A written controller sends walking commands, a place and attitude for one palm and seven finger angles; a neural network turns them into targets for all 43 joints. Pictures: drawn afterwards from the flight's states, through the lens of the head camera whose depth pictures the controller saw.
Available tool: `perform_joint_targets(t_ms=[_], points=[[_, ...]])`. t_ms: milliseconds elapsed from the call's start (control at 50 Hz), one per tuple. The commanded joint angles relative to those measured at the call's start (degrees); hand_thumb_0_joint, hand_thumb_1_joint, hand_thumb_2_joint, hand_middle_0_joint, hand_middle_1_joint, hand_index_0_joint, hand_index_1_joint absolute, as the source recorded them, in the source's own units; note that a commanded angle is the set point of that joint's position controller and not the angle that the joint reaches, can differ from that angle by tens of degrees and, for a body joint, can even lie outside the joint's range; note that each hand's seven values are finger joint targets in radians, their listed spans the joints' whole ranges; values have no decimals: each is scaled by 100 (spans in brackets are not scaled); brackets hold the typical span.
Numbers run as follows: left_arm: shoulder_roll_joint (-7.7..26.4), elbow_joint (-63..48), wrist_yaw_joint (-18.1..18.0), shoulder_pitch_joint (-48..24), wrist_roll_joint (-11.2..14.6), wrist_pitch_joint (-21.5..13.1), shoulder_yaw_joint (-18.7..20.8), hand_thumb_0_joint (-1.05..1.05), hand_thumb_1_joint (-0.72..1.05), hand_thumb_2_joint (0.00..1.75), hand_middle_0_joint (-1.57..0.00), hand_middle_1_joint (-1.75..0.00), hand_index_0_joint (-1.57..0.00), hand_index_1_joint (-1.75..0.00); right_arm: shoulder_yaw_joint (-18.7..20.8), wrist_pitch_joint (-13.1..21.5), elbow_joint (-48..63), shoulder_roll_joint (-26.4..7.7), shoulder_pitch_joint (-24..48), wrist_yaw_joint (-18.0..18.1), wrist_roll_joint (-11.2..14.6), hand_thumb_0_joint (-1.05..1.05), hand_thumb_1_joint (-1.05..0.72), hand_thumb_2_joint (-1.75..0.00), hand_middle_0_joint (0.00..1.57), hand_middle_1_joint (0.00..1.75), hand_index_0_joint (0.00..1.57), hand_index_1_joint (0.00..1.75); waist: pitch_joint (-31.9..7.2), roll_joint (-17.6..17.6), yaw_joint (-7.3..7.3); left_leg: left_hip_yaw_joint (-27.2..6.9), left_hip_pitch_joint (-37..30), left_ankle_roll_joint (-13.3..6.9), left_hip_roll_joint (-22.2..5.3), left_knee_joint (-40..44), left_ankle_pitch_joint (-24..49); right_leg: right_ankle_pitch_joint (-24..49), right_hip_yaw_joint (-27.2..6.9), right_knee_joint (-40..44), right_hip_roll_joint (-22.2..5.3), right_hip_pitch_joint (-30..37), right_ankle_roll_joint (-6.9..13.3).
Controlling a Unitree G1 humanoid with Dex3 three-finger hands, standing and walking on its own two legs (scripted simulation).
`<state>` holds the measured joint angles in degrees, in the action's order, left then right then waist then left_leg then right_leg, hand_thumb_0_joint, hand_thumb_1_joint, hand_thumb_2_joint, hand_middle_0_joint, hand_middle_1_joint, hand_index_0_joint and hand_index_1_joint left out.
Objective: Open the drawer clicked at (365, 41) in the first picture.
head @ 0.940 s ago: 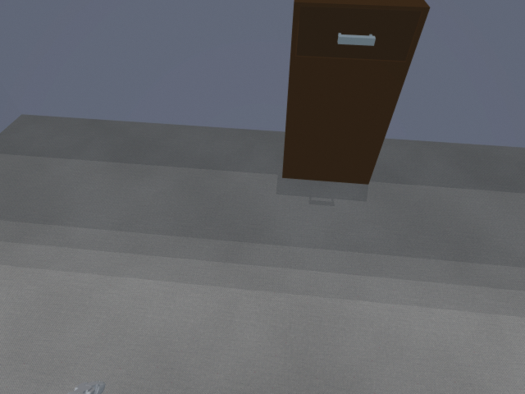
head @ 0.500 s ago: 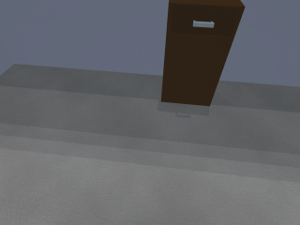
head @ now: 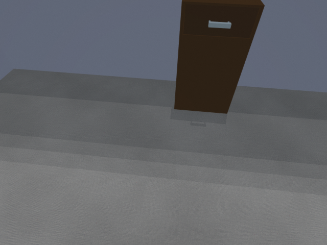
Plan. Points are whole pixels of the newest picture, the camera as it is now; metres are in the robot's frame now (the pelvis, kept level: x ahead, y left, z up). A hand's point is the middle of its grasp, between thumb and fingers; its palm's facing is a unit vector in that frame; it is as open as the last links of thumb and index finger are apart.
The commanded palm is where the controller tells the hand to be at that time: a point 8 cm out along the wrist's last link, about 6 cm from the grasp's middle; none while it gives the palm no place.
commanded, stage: look at it before walking up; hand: left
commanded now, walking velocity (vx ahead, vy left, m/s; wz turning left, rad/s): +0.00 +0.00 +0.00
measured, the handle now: (219, 23) +1.34 -0.28 +0.01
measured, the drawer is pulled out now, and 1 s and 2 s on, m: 0.00 0.00 0.00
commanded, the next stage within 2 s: walk to a spot facing it in 0.50 s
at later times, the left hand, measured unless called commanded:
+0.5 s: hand out of the picture +0.08 +0.25 -0.15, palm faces -0.03 -0.94 -0.34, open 7.4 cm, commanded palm none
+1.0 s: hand out of the picture +0.08 +0.18 -0.18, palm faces -0.14 -0.95 -0.27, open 7.4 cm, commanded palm none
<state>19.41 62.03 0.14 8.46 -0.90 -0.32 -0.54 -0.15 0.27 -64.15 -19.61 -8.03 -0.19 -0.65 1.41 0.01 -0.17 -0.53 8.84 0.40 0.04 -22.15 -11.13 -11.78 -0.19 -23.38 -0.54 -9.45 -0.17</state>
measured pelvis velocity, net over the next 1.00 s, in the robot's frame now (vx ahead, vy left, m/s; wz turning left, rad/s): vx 0.00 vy -0.02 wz -0.17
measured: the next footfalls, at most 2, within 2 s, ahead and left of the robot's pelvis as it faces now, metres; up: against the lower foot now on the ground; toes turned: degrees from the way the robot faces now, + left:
left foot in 1.46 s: +0.18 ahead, +0.10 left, +0.00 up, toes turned -21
right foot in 2.00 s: +0.29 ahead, -0.22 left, +0.00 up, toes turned -51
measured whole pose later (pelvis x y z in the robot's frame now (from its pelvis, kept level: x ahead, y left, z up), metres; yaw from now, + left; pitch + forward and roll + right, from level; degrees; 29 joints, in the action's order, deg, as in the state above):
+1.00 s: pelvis +0.00 -0.02 -0.03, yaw -10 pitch -2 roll +1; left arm 13.2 53.8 1.2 14.1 -1.7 2.6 1.9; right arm 2.2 -2.5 -55.9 -14.0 -8.8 0.6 -0.9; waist 4.8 -1.3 1.3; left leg 6.9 16.8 2.2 -5.3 -43.1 -25.0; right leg -20.5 -0.7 -42.3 2.4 -20.2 2.5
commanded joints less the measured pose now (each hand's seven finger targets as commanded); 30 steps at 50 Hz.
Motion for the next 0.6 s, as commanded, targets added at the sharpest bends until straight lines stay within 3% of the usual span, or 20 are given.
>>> perform_joint_targets(t_ms=[0, 580], points=[[1181, -344, -72, -276, 23, -113, 242, 0, 90, 90, -20, -30, -20, -30, 221, 167, 388, -1155, 370, 75, 13, 0, -90, -90, 20, 30, 20, 30, -168, 44, 33, -581, 59, -208, -638, 404, 349, 115, -620, 528, -619, -70, 193], [1204, -329, -80, -252, 28, -132, 244, 0, 90, 90, -20, -30, -20, -30, 201, 182, 398, -1190, 489, 90, 27, 0, -90, -90, 20, 30, 20, 30, -409, 54, 49, -522, -259, -200, -690, 392, 981, 908, -530, 471, -660, 201, 179]])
